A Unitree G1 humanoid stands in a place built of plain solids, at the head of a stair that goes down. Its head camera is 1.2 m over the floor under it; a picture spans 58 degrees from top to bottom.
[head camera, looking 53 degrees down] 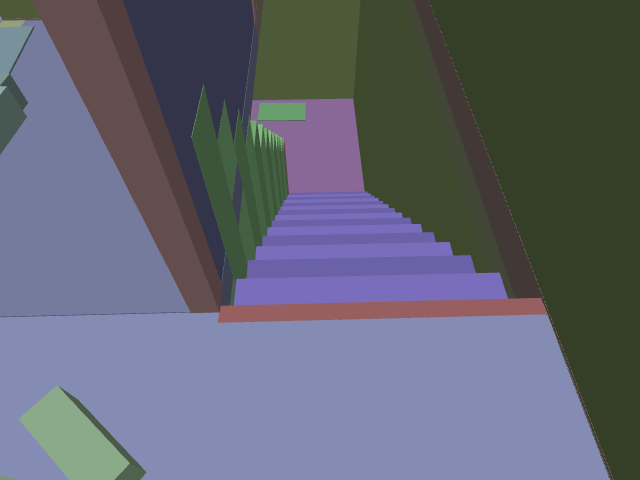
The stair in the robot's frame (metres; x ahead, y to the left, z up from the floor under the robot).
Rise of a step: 0.20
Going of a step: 0.23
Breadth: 1.01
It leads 2 degrees to the left of straight ahead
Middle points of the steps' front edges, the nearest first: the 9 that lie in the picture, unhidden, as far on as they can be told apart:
0.66 -0.19 0.00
0.89 -0.19 -0.20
1.11 -0.18 -0.41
1.34 -0.17 -0.61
1.57 -0.17 -0.81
1.79 -0.16 -1.02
2.02 -0.15 -1.22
2.24 -0.15 -1.43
2.47 -0.14 -1.63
